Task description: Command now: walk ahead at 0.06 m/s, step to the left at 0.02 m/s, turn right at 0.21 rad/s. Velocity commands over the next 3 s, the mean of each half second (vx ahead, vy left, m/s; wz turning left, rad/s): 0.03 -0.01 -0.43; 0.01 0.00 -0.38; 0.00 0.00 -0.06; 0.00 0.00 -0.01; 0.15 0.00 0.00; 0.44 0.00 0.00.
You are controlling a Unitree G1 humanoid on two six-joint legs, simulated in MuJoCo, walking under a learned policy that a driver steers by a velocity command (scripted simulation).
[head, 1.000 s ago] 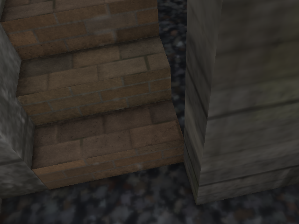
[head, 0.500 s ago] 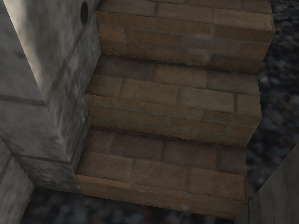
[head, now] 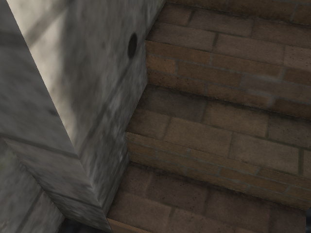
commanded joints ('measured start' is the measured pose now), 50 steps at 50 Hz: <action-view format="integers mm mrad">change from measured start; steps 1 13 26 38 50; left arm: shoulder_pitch -62 18 -91 114 -36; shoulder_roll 239 139 125 337 121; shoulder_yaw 75 86 88 126 42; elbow -109 -152 -242 -200 -128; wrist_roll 0 -51 -54 -28 -26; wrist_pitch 41 105 48 76 -4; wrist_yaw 14 31 -41 -7 -15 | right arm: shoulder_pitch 120 171 123 92 49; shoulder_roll -116 -167 -199 -54 -72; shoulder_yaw -43 -66 -84 -31 -35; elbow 1 55 -10 -153 -111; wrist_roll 2 24 23 -10 20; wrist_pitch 18 -55 -11 -35 35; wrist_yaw -5 8 -66 7 -40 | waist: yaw -35 -42 -48 -40 -19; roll -113 -178 164 -364 -182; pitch -124 -162 -68 -286 -107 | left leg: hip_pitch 4 333 358 -274 7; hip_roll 31 143 356 129 106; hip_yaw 0 -36 -2 180 51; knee -38 -765 -825 45 -212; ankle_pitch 32 246 529 -104 134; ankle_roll -40 84 288 -30 9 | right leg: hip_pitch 81 2 -259 552 248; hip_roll -255 -105 -81 -436 -300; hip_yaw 388 327 85 334 175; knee -188 -1 532 -2 -79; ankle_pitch -138 -272 -206 706 140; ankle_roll -166 -8 164 -261 -155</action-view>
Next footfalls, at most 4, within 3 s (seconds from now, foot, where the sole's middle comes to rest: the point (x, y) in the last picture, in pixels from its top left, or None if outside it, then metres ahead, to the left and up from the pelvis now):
0.26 left None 0.05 0.18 -0.77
0.72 right None -0.06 -0.08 -0.77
1.12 left None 0.03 0.14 -0.77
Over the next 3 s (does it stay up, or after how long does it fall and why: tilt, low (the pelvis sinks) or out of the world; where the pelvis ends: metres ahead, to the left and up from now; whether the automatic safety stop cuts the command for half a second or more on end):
stays up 0.08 -0.04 0.01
